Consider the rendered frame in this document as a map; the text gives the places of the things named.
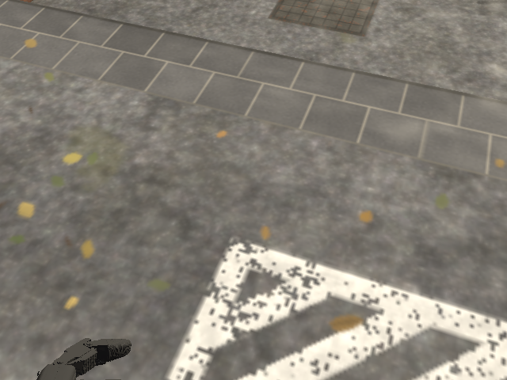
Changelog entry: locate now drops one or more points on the robot left hand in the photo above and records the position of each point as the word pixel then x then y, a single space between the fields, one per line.
pixel 83 356

